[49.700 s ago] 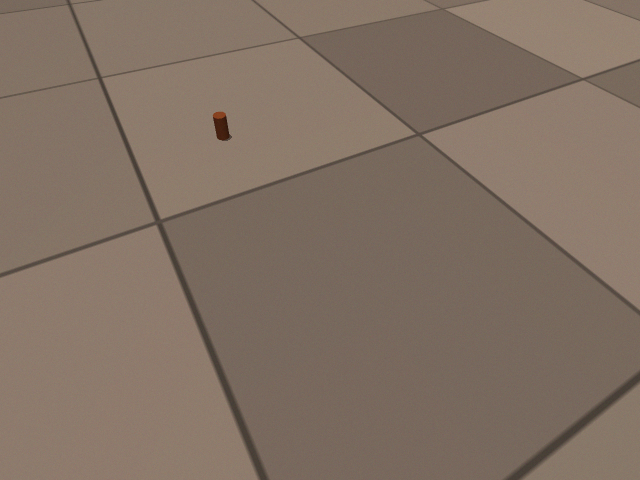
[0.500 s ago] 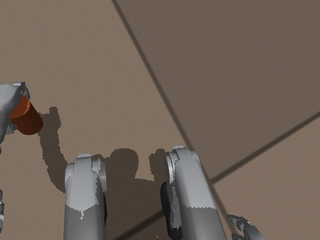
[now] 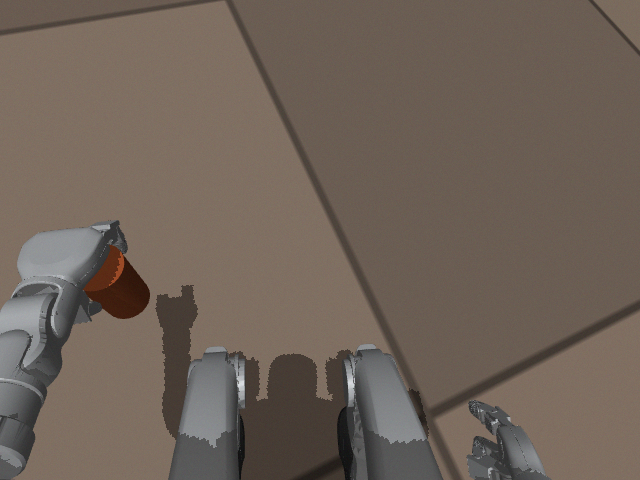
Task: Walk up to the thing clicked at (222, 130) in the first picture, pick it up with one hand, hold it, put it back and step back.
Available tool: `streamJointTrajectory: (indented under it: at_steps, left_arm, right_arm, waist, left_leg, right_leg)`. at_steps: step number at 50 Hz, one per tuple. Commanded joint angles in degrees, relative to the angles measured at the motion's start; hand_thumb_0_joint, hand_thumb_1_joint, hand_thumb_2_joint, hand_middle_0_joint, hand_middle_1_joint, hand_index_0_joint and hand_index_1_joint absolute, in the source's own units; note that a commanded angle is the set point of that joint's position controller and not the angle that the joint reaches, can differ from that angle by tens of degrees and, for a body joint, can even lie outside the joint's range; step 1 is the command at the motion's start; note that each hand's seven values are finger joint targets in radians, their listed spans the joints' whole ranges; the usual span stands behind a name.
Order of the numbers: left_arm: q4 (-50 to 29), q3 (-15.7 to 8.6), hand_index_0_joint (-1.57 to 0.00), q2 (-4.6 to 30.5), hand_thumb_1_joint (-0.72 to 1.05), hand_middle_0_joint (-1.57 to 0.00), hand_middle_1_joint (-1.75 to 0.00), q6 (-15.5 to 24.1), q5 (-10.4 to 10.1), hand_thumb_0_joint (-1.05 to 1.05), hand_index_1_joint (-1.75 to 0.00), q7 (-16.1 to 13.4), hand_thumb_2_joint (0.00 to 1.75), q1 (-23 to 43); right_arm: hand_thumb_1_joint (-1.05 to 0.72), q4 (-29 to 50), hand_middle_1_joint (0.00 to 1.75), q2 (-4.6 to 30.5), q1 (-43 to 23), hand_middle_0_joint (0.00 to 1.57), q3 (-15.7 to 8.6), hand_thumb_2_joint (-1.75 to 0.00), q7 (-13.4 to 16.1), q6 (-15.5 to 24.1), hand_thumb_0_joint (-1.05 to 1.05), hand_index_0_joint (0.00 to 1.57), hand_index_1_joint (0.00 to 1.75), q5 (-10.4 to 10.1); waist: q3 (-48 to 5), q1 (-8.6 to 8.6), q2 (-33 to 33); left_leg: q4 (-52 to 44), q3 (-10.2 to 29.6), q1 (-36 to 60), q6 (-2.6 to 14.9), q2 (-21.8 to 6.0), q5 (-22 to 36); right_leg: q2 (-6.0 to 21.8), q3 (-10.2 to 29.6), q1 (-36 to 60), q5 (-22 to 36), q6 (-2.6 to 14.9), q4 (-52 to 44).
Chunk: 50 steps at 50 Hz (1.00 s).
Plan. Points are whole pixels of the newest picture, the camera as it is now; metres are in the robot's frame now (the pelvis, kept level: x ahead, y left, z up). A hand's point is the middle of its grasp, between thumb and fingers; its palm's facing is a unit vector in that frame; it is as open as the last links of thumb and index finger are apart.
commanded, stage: lift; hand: left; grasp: from above
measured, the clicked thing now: (113, 283) +0.39 +0.27 -0.15
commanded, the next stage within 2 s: hold in 0.84 s
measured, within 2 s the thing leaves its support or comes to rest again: neither
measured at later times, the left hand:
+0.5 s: hand (41, 273) +0.33 +0.25 +0.07, palm faces -0.48 -0.08 -0.87, open 9.9 cm
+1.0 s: hand (20, 215) +0.36 +0.23 +0.14, palm faces -0.47 -0.10 -0.88, open 9.8 cm
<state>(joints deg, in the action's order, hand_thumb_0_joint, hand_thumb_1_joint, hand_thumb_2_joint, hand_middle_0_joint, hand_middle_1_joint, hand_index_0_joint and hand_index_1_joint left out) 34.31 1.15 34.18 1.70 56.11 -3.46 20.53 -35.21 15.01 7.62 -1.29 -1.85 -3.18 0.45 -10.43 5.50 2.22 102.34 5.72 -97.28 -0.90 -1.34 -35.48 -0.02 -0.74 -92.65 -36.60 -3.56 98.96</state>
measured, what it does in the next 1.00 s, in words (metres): rises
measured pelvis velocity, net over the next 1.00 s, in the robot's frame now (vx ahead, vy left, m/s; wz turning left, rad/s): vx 0.06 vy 0.00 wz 0.02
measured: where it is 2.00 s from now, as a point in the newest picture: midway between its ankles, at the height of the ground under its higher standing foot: outside the picture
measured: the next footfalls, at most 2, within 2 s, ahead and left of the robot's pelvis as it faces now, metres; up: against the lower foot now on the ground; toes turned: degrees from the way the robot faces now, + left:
none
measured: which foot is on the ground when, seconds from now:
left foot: down 0.00-1.00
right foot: down 0.00-1.00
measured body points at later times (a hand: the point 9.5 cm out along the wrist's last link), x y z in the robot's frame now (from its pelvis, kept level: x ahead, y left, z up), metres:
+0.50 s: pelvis +0.03 -0.01 +0.15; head +0.11 +0.00 +0.60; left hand +0.35 +0.25 +0.12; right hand +0.13 -0.27 +0.03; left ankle +0.08 +0.12 -0.49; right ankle +0.07 -0.15 -0.49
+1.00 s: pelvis +0.06 +0.00 +0.22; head +0.10 -0.01 +0.66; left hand +0.38 +0.23 +0.19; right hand +0.17 -0.27 +0.09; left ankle +0.08 +0.12 -0.49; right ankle +0.07 -0.15 -0.49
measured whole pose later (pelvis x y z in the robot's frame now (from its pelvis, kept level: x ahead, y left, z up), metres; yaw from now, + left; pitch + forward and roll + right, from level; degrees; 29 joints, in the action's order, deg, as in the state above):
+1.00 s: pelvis +0.06 +0.00 +0.22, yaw +1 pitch +9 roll -1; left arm 45.1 10.5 22.1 -1.5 56.8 -6.1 15.4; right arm -40.9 14.2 14.2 -2.2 2.3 -0.2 -1.6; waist -4.3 2.7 1.9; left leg 45.0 -0.2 -33.3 -0.9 -2.1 -20.5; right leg 1.1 2.1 -31.6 -20.8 -2.5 43.5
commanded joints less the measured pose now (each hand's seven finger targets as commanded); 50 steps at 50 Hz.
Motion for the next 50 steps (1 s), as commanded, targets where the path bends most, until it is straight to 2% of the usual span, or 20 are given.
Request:
streamJointTrajectory:
  at_steps: [1,2,7,9,11,12,18,24,25,27,30,31,33,37,39,40,41,44,47,50]
  left_arm:
    - [-15.8,-5.4,-0.85,14.1,0.48,-0.83,-1.13,-1.5,-1.7,0.0,-1.1,-2.5,1.13,15.1]
    - [-15.6,-6.3,-0.85,14.9,0.48,-0.82,-1.13,-1.7,-1.6,0.0,-1.1,-2.4,1.11,14.3]
    - [-10.7,-3.4,-0.84,11.4,0.46,-0.81,-1.12,-1.6,-1.1,0.0,-1.09,-0.8,1.1,13.7]
    - [-9.1,-4.3,-0.83,12.2,0.45,-0.79,-1.12,-1.1,-1.0,0.0,-1.09,-0.9,1.07,13.0]
    - [-7.5,-1.6,-0.85,7.7,0.48,-0.82,-1.12,-0.5,-1.4,0.0,-1.09,-0.6,1.08,11.8]
    - [-6.5,-1.4,-0.85,7.6,0.49,-0.81,-1.14,-0.2,-1.3,0.0,-1.1,-0.7,1.07,12.1]
    - [-5.6,-0.9,-0.8,6.1,0.42,-0.75,-1.12,0.8,0.6,0.0,-1.07,-3.4,0.99,12.5]
    - [-3.9,-0.7,-0.82,5.9,0.44,-0.78,-1.08,0.0,1.9,0.0,-1.04,-7.8,1.01,15.8]
    - [-4.4,0.4,-0.81,5.3,0.43,-0.78,-1.07,-0.3,2.1,0.0,-1.03,-8.1,0.99,16.6]
    - [-4.5,-0.8,-0.8,6.9,0.41,-0.76,-1.08,-0.9,2.0,0.0,-1.04,-8.7,0.99,17.3]
    - [-2.9,1.6,-0.82,3.9,0.43,-0.78,-1.06,-1.9,1.5,0.0,-1.03,-8.5,1.0,15.4]
    - [-3.0,0.5,-0.81,5.3,0.42,-0.78,-1.06,-2.2,1.3,0.0,-1.03,-8.6,1.0,16.4]
    - [-1.1,2.4,-0.8,2.7,0.4,-0.77,-1.05,-2.8,0.8,0.0,-1.03,-8.0,1.02,14.8]
    - [1.6,2.9,-0.81,2.0,0.41,-0.78,-1.04,-3.4,0.2,0.0,-1.01,-7.1,1.0,14.0]
    - [1.9,4.4,-0.8,0.1,0.4,-0.78,-1.04,-3.3,0.0,0.0,-1.01,-6.0,1.0,13.1]
    - [1.5,4.3,-0.81,0.4,0.4,-0.79,-1.02,-3.2,0.1,0.0,-1.0,-5.6,1.0,13.5]
    - [1.3,2.7,-0.82,2.1,0.42,-0.8,-1.04,-3.0,-0.1,0.0,-1.01,-5.6,1.0,13.8]
    - [-0.5,4.5,-0.83,0.4,0.43,-0.8,-1.06,-2.7,0.5,0.0,-1.03,-5.3,1.05,15.5]
    - [-2.0,3.1,-0.83,1.4,0.42,-0.8,-1.05,-2.7,0.5,0.0,-1.02,-5.9,1.03,14.9]
    - [-3.8,3.2,-0.84,1.7,0.45,-0.81,-1.01,-3.1,1.0,0.0,-0.98,-6.3,0.97,16.2]
  right_arm:
    - [-0.92,3.6,0.3,9.8,5.8,0.2,-3.9,-0.91,1.9,1.1,0.0,0.2,0.3,-0.8]
    - [-0.92,3.6,0.3,9.8,5.6,0.2,-3.9,-0.91,2.2,1.1,0.0,0.2,0.3,-1.1]
    - [-0.92,2.4,0.3,8.7,5.4,0.2,-3.2,-0.91,3.8,1.7,0.0,0.2,0.3,-1.7]
    - [-0.92,2.2,0.3,8.5,5.3,0.2,-3.2,-0.91,4.3,2.2,0.0,0.2,0.3,-1.9]
    - [-0.92,2.1,0.3,8.1,5.6,0.2,-3.1,-0.91,4.5,2.8,0.0,0.2,0.3,-1.9]
    - [-0.92,2.1,0.3,8.2,5.7,0.2,-3.1,-0.91,4.6,3.1,0.0,0.2,0.3,-2.1]
    - [-0.92,0.9,0.3,7.4,6.9,0.2,-3.3,-0.91,5.0,4.5,0.0,0.2,0.3,-2.0]
    - [-0.92,-0.3,0.3,7.8,7.5,0.2,-3.4,-0.91,4.8,5.4,0.0,0.2,0.3,-1.8]
    - [-0.92,-0.4,0.3,7.7,7.5,0.2,-3.2,-0.91,4.7,5.5,0.0,0.2,0.3,-1.9]
    - [-0.92,-0.4,0.3,8.0,7.2,0.2,-3.6,-0.91,4.7,5.5,0.0,0.2,0.3,-1.9]
    - [-0.92,-0.6,0.3,7.6,7.2,0.2,-3.3,-0.91,4.6,5.5,0.0,0.2,0.3,-1.9]
    - [-0.92,-0.6,0.3,8.0,7.5,0.2,-3.6,-0.91,4.7,5.4,0.0,0.2,0.3,-2.0]
    - [-0.92,-0.7,0.3,7.6,7.5,0.2,-3.5,-0.91,4.7,5.2,0.0,0.2,0.3,-2.1]
    - [-0.92,-0.8,0.3,7.6,7.6,0.2,-3.7,-0.91,4.7,5.1,0.0,0.2,0.3,-2.1]
    - [-0.92,-0.6,0.3,7.4,7.5,0.2,-3.7,-0.91,4.6,5.1,0.0,0.2,0.3,-2.3]
    - [-0.92,-0.7,0.3,7.4,7.3,0.2,-3.8,-0.91,4.6,5.1,0.0,0.2,0.3,-2.2]
    - [-0.92,-0.4,0.3,7.7,7.3,0.2,-4.0,-0.91,4.6,5.1,0.0,0.2,0.3,-2.1]
    - [-0.92,0.2,0.3,7.3,6.4,0.2,-3.8,-0.9,4.6,4.9,0.0,0.2,0.3,-2.3]
    - [-0.92,0.1,0.3,7.5,6.6,0.2,-3.9,-0.9,4.6,5.0,0.0,0.2,0.3,-2.3]
    - [-0.92,-0.1,0.3,7.7,6.4,0.2,-4.0,-0.9,4.7,4.8,0.0,0.2,0.3,-2.3]
  waist:
    - [-31.5,-0.16,9.8]
    - [-32.0,-0.87,8.8]
    - [-22.6,0.01,5.0]
    - [-21.4,-1.06,4.6]
    - [-19.5,-0.67,3.6]
    - [-18.7,-0.71,3.3]
    - [-18.4,-1.93,4.3]
    - [-15.5,-1.83,4.4]
    - [-15.6,-1.77,4.2]
    - [-16.0,-2.56,4.2]
    - [-14.8,-2.3,2.8]
    - [-15.4,-2.54,2.7]
    - [-14.0,-2.51,1.8]
    - [-12.0,-2.78,0.8]
    - [-10.7,-2.6,1.2]
    - [-10.9,-2.86,1.7]
    - [-11.1,-3.13,1.4]
    - [-10.2,-2.92,0.7]
    - [-11.1,-3.12,0.9]
    - [-12.1,-3.07,1.2]
  left_leg:
    - [-21.0,-2.8,37.6,1.84,0.4,10.1]
    - [-22.4,-3.1,39.1,1.87,0.5,10.1]
    - [-29.8,-3.2,41.3,1.93,0.3,7.6]
    - [-32.6,-3.2,43.7,1.81,0.2,8.2]
    - [-35.2,-3.0,45.8,1.62,0.1,9.1]
    - [-36.5,-3.0,46.5,1.63,0.1,8.7]
    - [-42.2,-4.6,54.0,1.16,0.8,15.2]
    - [-49.0,-4.9,60.2,0.92,0.9,14.2]
    - [-49.9,-4.9,61.6,0.84,1.0,14.8]
    - [-51.5,-5.0,63.9,0.75,1.1,16.8]
    - [-53.4,-5.3,66.3,0.78,1.4,19.2]
    - [-54.0,-5.6,67.5,0.81,1.5,20.2]
    - [-55.1,-5.9,68.6,0.83,1.6,21.8]
    - [-57.9,-6.1,70.4,0.87,1.7,23.8]
    - [-59.6,-6.3,71.8,0.67,1.7,23.9]
    - [-60.2,-6.2,72.5,0.62,1.6,24.7]
    - [-60.8,-6.0,73.6,0.48,1.5,25.1]
    - [-62.3,-6.4,75.1,0.67,1.7,25.9]
    - [-63.2,-6.5,77.3,0.41,1.8,28.2]
    - [-64.0,-6.5,79.7,0.31,1.6,31.0]
  right_leg:
    - [-1.2,-2.3,19.7,11.8,4.08,-18.7]
    - [-1.4,-2.1,22.2,11.9,4.13,-20.2]
    - [-1.6,-1.4,29.4,10.6,4.0,-27.9]
    - [-1.7,-1.3,32.1,10.8,4.08,-30.2]
    - [-1.6,-1.2,34.1,11.6,4.15,-32.6]
    - [-1.7,-1.1,35.0,11.4,4.2,-33.9]
    - [-2.1,-0.4,43.4,16.2,4.4,-40.8]
    - [-1.9,-0.2,48.4,15.7,4.06,-47.1]
    - [-1.9,-0.3,49.3,16.2,4.07,-48.0]
    - [-1.8,-0.1,51.9,17.9,3.89,-49.7]
    - [-1.7,0.3,55.3,20.3,3.58,-52.4]
    - [-1.6,0.3,56.5,21.3,3.51,-53.4]
    - [-1.4,0.6,58.2,23.0,3.4,-54.8]
    - [-1.5,0.7,61.1,25.0,3.28,-57.7]
    - [-1.6,0.7,61.6,24.6,3.51,-58.6]
    - [-1.7,0.6,62.1,25.2,3.55,-58.9]
    - [-1.8,0.3,62.8,25.2,3.57,-59.4]
    - [-1.7,0.6,64.0,26.3,3.5,-61.1]
    - [-1.6,0.7,66.1,28.1,3.52,-61.7]
    - [-1.6,0.6,67.4,30.6,3.5,-62.4]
